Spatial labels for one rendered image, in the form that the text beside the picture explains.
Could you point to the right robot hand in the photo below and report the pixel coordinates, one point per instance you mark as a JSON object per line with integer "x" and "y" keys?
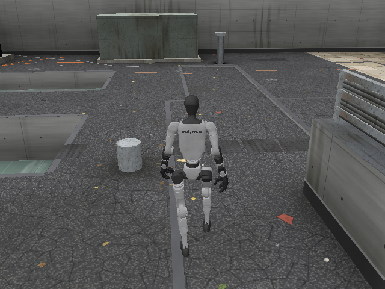
{"x": 223, "y": 184}

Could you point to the left robot upper arm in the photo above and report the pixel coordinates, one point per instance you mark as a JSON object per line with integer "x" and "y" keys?
{"x": 173, "y": 127}

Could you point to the robot left foot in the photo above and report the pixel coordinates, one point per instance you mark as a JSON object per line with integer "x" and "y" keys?
{"x": 185, "y": 251}

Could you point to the right robot upper arm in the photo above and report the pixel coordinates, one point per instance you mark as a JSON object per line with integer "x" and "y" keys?
{"x": 210, "y": 126}

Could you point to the robot right forearm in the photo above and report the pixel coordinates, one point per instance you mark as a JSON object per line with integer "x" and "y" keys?
{"x": 220, "y": 164}

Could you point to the robot right shin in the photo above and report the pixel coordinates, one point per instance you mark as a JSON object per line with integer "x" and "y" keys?
{"x": 207, "y": 206}

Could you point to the left robot hand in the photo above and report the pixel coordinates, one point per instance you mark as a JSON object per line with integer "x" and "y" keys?
{"x": 167, "y": 170}

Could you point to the robot left forearm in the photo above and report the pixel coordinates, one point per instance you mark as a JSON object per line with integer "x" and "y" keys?
{"x": 165, "y": 159}

